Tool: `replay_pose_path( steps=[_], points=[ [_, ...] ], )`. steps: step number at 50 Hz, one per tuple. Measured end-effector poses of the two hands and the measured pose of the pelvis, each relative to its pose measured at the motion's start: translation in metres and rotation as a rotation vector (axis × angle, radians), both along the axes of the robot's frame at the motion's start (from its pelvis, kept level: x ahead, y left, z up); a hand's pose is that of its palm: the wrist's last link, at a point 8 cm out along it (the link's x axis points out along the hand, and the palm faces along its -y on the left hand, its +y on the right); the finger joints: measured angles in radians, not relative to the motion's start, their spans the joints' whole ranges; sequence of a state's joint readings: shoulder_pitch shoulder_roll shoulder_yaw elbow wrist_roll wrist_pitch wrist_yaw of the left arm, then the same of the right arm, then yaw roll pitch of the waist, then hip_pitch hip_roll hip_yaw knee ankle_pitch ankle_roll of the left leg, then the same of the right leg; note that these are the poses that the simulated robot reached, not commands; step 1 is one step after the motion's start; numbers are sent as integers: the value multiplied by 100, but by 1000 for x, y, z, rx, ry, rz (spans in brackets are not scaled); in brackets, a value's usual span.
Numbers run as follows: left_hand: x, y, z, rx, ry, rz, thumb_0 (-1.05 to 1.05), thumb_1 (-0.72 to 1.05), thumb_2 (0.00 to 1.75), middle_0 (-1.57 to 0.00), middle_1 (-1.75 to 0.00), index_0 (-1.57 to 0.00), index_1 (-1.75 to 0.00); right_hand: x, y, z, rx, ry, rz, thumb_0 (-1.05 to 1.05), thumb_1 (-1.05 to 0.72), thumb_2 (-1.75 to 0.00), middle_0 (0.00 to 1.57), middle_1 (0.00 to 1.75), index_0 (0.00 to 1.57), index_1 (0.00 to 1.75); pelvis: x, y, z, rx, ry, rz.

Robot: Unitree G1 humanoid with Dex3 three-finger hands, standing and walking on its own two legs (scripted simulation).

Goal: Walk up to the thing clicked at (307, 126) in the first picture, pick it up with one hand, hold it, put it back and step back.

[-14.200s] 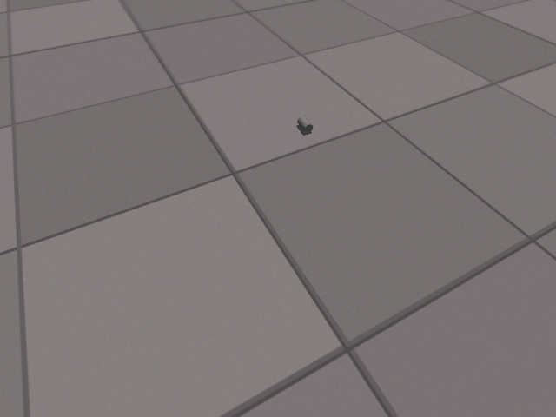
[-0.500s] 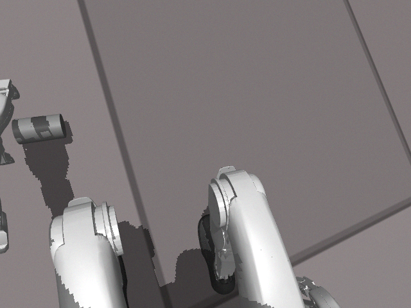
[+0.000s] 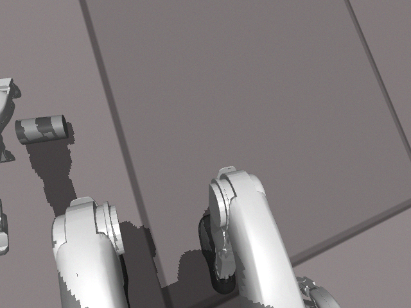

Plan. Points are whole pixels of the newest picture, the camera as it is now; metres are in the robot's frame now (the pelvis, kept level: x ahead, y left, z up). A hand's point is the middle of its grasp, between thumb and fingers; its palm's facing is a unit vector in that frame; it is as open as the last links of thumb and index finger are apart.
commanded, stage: rise first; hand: left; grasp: from above
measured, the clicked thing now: (43, 129) +0.50 +0.27 -0.30
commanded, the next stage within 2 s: approach in 0.26 s
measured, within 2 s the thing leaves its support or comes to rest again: neither
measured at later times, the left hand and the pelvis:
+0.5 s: hand (1, 132) +0.46 +0.30 -0.17, palm faces -0.46 -0.05 -0.88, open 13.1 cm; pelvis +0.00 +0.00 +0.00, yaw +0 degrees
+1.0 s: hand (27, 116) +0.49 +0.26 -0.18, palm faces -0.48 -0.06 -0.87, open 13.1 cm; pelvis +0.00 +0.00 +0.00, yaw -1 degrees
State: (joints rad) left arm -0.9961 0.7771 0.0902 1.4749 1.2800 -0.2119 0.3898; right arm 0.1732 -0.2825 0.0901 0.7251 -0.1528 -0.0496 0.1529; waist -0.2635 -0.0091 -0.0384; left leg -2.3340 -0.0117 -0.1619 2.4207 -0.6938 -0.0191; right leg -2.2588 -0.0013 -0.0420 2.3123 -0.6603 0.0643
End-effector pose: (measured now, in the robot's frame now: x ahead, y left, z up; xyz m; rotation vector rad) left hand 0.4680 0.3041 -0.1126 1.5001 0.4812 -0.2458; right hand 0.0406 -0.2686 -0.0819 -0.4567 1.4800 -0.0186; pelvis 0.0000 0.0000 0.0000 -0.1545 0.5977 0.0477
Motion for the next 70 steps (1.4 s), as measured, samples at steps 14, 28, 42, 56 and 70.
replay_pose_path(
  steps=[14,28,42,56,70],
  points=[
    [-2,-2,4,5,3,-4,0,-37,89,-26,-84,-24,-85,1,-1,4,-6,-18,4,0,-91,-90,20,30,21,30,-3,0,3,2,-1,2],
    [4,-16,1,-4,9,-43,0,-35,87,-25,-87,-24,-87,-6,0,2,-7,-6,1,0,-91,-89,20,30,21,30,-3,-1,0,7,-2,1],
    [56,-66,3,12,-75,-42,0,-36,88,-24,-89,-23,-89,-32,2,9,-23,13,-50,0,-91,-89,20,30,21,30,0,-1,-4,1,20,-18],
    [15,-22,-25,-4,97,34,0,-35,88,-26,-86,-25,-87,-24,4,-5,32,54,-14,0,-91,-89,20,30,21,30,-1,-4,-5,7,-8,-11],
    [38,-35,11,13,-38,-35,0,-33,90,-25,-89,-25,-89,17,-7,11,-48,-67,18,0,-91,-89,20,30,20,30,0,1,1,-11,11,-5]
  ],
)
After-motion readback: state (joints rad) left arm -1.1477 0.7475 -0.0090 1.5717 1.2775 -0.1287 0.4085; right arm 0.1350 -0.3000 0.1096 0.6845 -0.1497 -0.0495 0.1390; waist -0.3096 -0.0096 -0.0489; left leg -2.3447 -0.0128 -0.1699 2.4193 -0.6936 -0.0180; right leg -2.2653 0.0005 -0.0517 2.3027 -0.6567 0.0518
